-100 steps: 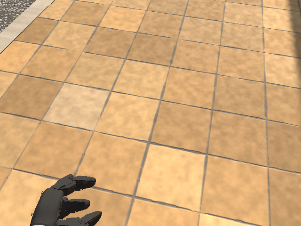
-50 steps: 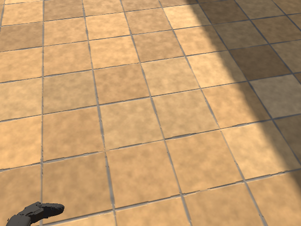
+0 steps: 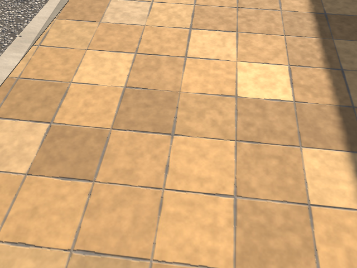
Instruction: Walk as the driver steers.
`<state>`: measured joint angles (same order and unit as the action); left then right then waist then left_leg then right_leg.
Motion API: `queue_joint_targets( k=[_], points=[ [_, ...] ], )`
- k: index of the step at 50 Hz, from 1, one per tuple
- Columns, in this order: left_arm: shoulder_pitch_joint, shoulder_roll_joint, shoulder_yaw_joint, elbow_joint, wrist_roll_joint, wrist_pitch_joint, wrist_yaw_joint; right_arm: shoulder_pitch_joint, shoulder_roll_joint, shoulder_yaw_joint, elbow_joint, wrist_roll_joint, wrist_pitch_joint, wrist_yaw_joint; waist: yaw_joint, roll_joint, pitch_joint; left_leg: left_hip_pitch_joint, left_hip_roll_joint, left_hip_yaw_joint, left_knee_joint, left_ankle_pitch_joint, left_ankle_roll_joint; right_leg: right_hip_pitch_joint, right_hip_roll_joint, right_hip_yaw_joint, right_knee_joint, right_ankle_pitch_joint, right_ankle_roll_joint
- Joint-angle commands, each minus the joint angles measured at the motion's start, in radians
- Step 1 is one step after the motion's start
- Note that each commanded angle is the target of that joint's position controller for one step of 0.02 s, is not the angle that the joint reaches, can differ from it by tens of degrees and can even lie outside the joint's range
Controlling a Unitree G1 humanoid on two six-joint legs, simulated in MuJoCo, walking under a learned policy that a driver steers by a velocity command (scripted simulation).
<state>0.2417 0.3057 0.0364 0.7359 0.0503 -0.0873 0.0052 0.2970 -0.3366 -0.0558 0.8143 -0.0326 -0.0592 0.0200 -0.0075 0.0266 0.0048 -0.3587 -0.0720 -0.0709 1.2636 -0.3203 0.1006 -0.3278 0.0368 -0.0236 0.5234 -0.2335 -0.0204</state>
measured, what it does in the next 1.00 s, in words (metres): walks ahead, turning right: left foot, then right foot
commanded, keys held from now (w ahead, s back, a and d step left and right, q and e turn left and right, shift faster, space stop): w+e+shift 0.36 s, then e+shift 0.22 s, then shift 0.08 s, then q+shift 0.34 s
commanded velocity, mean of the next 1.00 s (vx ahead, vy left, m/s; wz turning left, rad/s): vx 0.58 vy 0.00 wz -0.35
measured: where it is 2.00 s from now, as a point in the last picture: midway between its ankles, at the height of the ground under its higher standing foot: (193, 199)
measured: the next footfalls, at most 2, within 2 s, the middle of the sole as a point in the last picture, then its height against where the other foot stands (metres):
left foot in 0.26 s outside the picture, level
right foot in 0.64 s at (224, 205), level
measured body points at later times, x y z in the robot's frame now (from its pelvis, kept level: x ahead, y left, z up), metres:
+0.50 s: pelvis +0.45 -0.01 +0.01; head +0.48 -0.02 +0.45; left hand +0.70 +0.20 -0.09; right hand +0.38 -0.30 -0.11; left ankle +0.39 +0.12 -0.73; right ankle +0.52 -0.14 -0.66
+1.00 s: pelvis +0.67 -0.08 +0.01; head +0.69 -0.10 +0.46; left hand +0.87 +0.11 -0.11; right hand +0.65 -0.35 -0.13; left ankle +0.75 +0.04 -0.68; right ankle +0.70 -0.15 -0.73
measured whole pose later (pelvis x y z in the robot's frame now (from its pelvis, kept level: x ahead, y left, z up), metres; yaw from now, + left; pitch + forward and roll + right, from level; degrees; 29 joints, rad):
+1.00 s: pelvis +0.67 -0.08 +0.01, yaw -20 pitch -1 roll +0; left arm 0.20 0.21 0.01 0.76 0.03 0.00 0.02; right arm 0.25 -0.24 -0.04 0.78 -0.01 0.07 0.01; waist -0.02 0.03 0.07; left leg -0.50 0.06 0.00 0.94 -0.33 -0.02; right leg -0.25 0.05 -0.16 0.39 -0.14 -0.12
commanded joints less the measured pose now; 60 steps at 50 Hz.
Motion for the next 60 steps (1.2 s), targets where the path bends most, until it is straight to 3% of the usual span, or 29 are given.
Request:
queue_joint_targets(
  k=[1, 4, 6, 7, 10, 12, 13, 14, 15, 16, 17, 20, 22, 25, 27, 29, 30, 31, 32, 33, 34, 36, 38, 40, 42, 50, 57, 59, 60],
  points=[
    [0.201, 0.048, 0.017, 0.058, -0.021, -0.022, -0.006, -0.118, 0.001, 0.022, -0.151, -0.030, -0.009, 0.020, 0.021, -0.108, 0.001, -0.391, 0.101, -0.046, -0.049, -0.057, -0.021, 0.301, -0.250, 0.451, -0.280, 0.033, -0.208],
    [0.187, 0.080, 0.027, 0.067, -0.040, -0.028, 0.000, -0.264, -0.002, 0.046, -0.243, -0.042, -0.012, 0.037, -0.004, -0.099, 0.074, -0.401, 0.155, 0.012, -0.298, 0.025, -0.073, 0.178, -0.221, 0.389, -0.385, 0.084, -0.225],
    [0.123, 0.124, 0.047, 0.050, -0.040, -0.027, -0.005, -0.310, 0.014, 0.068, -0.259, -0.018, -0.021, 0.059, -0.021, -0.094, 0.087, -0.107, 0.119, 0.063, -0.561, 0.222, -0.092, -0.037, -0.147, 0.269, -0.446, 0.138, -0.187],
    [0.138, 0.159, 0.058, 0.054, -0.050, -0.029, -0.013, -0.303, 0.009, 0.067, -0.248, -0.008, -0.021, 0.063, -0.017, -0.097, 0.068, 0.051, 0.084, 0.099, -0.580, 0.298, -0.093, -0.103, -0.163, 0.272, -0.488, 0.207, -0.186],
    [0.191, 0.193, 0.064, 0.073, -0.061, -0.030, -0.027, -0.248, -0.063, 0.037, -0.216, -0.005, -0.016, 0.031, -0.042, -0.064, 0.015, 0.196, 0.057, 0.101, -0.657, 0.282, -0.077, 0.033, -0.179, 0.244, -0.336, 0.509, -0.150],
    [0.215, 0.208, 0.068, 0.089, -0.058, -0.023, -0.027, -0.004, -0.112, 0.004, -0.144, -0.027, -0.021, -0.006, -0.161, -0.036, -0.141, 0.500, 0.066, 0.091, -0.681, 0.175, -0.058, -0.009, -0.103, 0.196, 0.112, 0.599, -0.110],
    [0.202, 0.132, 0.048, 0.069, -0.055, -0.025, -0.025, 0.160, -0.190, -0.022, -0.134, -0.051, -0.026, -0.030, -0.227, 0.047, -0.246, 0.677, 0.278, -0.126, -0.724, -0.125, -0.034, -0.161, -0.038, 0.151, 0.451, 0.319, -0.091],
    [0.298, -0.014, 0.018, 0.034, -0.081, -0.016, -0.013, 0.189, -0.249, -0.032, -0.138, -0.076, -0.023, -0.038, -0.136, 0.231, -0.362, 0.774, 0.570, -0.597, -0.891, -0.403, 0.025, -0.352, 0.012, 0.120, 0.789, -0.263, -0.082],
    [0.239, 0.063, 0.027, 0.013, -0.069, -0.002, -0.009, 0.120, -0.209, -0.036, -0.139, -0.037, -0.013, -0.039, -0.122, 0.202, -0.309, 0.680, 0.548, -0.769, -1.022, -0.507, 0.065, -0.457, -0.014, 0.111, 0.876, -0.163, -0.094],
    [0.154, 0.081, 0.033, 0.013, -0.052, 0.012, -0.012, 0.029, -0.118, -0.017, -0.140, -0.023, -0.016, -0.037, -0.091, 0.109, -0.133, 0.547, 0.489, -0.569, -1.010, -0.412, 0.058, -0.497, -0.076, 0.101, 0.853, -0.077, -0.094],
    [0.111, 0.074, 0.032, 0.018, -0.042, 0.022, -0.022, -0.005, -0.068, -0.008, -0.129, -0.019, -0.023, -0.030, -0.073, 0.054, -0.052, 0.441, 0.439, -0.409, -1.007, -0.210, 0.047, -0.476, -0.104, 0.096, 0.811, -0.041, -0.088],
    [0.094, 0.017, 0.032, 0.016, -0.027, 0.071, -0.038, -0.003, -0.004, 0.009, -0.077, -0.001, -0.049, -0.025, 0.011, 0.068, 0.058, 0.282, 0.382, -0.097, -1.014, 0.410, 0.012, -0.406, -0.137, 0.079, 0.743, -0.071, -0.048],
    [0.015, -0.005, 0.029, -0.033, -0.018, 0.085, -0.042, -0.005, 0.009, 0.011, -0.055, 0.020, -0.063, -0.021, 0.033, 0.069, 0.074, 0.285, 0.367, 0.044, -1.007, 0.750, 0.001, -0.440, -0.125, 0.043, 0.676, -0.040, -0.035],
    [-0.070, -0.029, 0.008, -0.093, -0.024, 0.072, -0.074, -0.118, -0.006, 0.007, -0.061, 0.035, -0.064, -0.031, 0.075, 0.102, 0.078, 0.165, 0.258, 0.268, -1.028, 0.746, -0.048, -0.242, -0.082, -0.041, 0.274, 0.216, -0.043],
    [-0.034, -0.007, 0.014, -0.075, -0.021, 0.070, -0.092, -0.095, -0.061, -0.008, -0.055, 0.039, -0.066, -0.042, 0.084, 0.071, 0.023, 0.150, 0.241, 0.318, -0.934, 0.858, -0.063, -0.034, 0.010, -0.135, 0.143, 0.343, -0.056],
    [0.104, 0.043, 0.033, -0.043, -0.010, 0.075, -0.086, -0.095, -0.125, -0.030, -0.071, 0.053, -0.055, -0.046, 0.151, 0.053, -0.073, 0.167, 0.282, 0.301, -0.699, 1.020, -0.072, 0.154, 0.060, -0.137, 0.132, 0.318, -0.099],
    [0.231, 0.076, 0.050, -0.008, 0.004, 0.075, -0.074, -0.099, -0.132, -0.031, -0.078, 0.060, -0.048, -0.044, 0.206, 0.038, -0.136, 0.124, 0.293, 0.276, -0.494, 0.957, -0.079, 0.306, 0.064, -0.087, 0.114, 0.328, -0.136],
    [0.307, 0.116, 0.068, 0.027, 0.009, 0.073, -0.054, -0.091, -0.105, -0.026, -0.072, 0.057, -0.038, -0.038, 0.237, -0.026, -0.160, 0.040, 0.223, 0.274, -0.213, 0.545, -0.103, 0.431, 0.032, -0.017, 0.038, 0.415, -0.170],
    [0.227, 0.204, 0.088, 0.010, -0.014, 0.077, -0.032, -0.010, -0.022, -0.013, -0.065, 0.034, -0.019, -0.034, 0.163, -0.214, -0.114, -0.140, 0.060, 0.289, 0.175, -0.309, -0.130, 0.505, -0.132, 0.147, 0.060, 1.006, -0.196],
    [0.185, 0.282, 0.094, -0.062, -0.021, 0.073, -0.032, 0.218, -0.015, -0.002, -0.103, 0.031, 0.004, -0.043, 0.034, -0.204, -0.335, -0.220, 0.062, 0.114, 0.388, -0.369, -0.152, 0.644, -0.403, 0.496, 0.126, 1.663, -0.347],
    [0.114, 0.236, 0.093, -0.110, -0.043, 0.080, -0.020, 0.214, -0.048, 0.005, -0.098, 0.027, 0.021, -0.061, 0.072, -0.115, -0.479, -0.254, 0.083, 0.020, 0.418, -0.218, -0.151, 0.670, -0.470, 0.579, 0.022, 1.404, -0.427],
    [-0.021, 0.078, 0.039, -0.119, -0.050, 0.087, 0.012, 0.125, -0.070, 0.008, -0.085, -0.003, 0.044, -0.064, 0.018, 0.013, -0.273, -0.231, 0.150, 0.033, 0.248, -0.117, -0.150, 0.335, -0.370, 0.482, -0.106, 0.801, -0.370],
    [-0.028, 0.023, 0.006, -0.067, -0.036, 0.066, 0.018, 0.134, -0.040, 0.015, -0.051, 0.003, 0.080, -0.050, -0.025, 0.014, -0.138, -0.059, 0.168, 0.006, 0.049, -0.120, -0.134, 0.078, -0.311, 0.303, -0.184, 0.748, -0.289],
    [0.009, 0.036, 0.002, -0.020, -0.015, 0.040, 0.011, 0.115, -0.011, 0.016, -0.041, 0.025, 0.099, -0.045, -0.019, 0.004, -0.109, 0.045, 0.137, -0.001, -0.075, -0.085, -0.115, 0.002, -0.288, 0.184, -0.208, 0.872, -0.241],
    [-0.011, 0.069, 0.014, -0.009, -0.017, 0.033, 0.008, 0.109, -0.006, 0.008, -0.040, 0.030, 0.099, -0.041, -0.029, -0.027, -0.130, 0.012, 0.116, 0.017, -0.126, -0.048, -0.105, 0.069, -0.273, 0.110, -0.201, 0.920, -0.224],
    [-0.027, 0.045, 0.023, -0.031, -0.019, 0.085, 0.026, -0.074, 0.013, -0.011, -0.115, 0.015, 0.136, 0.000, 0.024, -0.116, -0.040, -0.092, 0.136, 0.094, -0.356, -0.025, -0.122, 0.136, -0.300, 0.016, -0.274, 0.222, -0.218],
    [-0.034, 0.100, 0.049, -0.038, -0.024, 0.099, 0.018, -0.075, 0.012, -0.023, -0.169, 0.028, 0.134, 0.027, 0.022, -0.136, -0.061, 0.030, 0.098, 0.171, -0.605, -0.104, -0.083, 0.210, -0.366, -0.059, -0.130, 0.309, -0.166],
    [-0.021, 0.110, 0.061, -0.031, -0.032, 0.102, 0.010, -0.012, -0.025, -0.035, -0.160, 0.023, 0.121, 0.020, -0.021, -0.045, -0.054, 0.177, 0.103, 0.088, -0.863, 0.081, -0.040, 0.107, -0.319, -0.139, 0.029, 0.162, -0.046],
    [0.006, 0.067, 0.054, -0.051, -0.027, 0.107, 0.002, 0.025, -0.142, -0.061, -0.160, 0.011, 0.111, 0.002, -0.011, 0.200, -0.033, 0.281, 0.314, -0.237, -0.980, 0.291, 0.024, -0.106, -0.203, -0.218, 0.279, -0.173, 0.038]
  ],
)
Keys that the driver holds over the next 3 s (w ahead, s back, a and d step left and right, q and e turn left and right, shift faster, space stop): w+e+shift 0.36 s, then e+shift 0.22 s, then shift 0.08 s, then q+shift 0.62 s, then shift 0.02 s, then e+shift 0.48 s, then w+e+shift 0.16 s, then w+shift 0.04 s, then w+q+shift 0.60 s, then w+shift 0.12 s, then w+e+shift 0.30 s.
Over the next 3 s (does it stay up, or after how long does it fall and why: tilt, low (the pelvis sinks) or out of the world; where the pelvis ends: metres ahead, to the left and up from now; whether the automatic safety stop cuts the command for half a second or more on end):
stays up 1.47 -0.20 -0.01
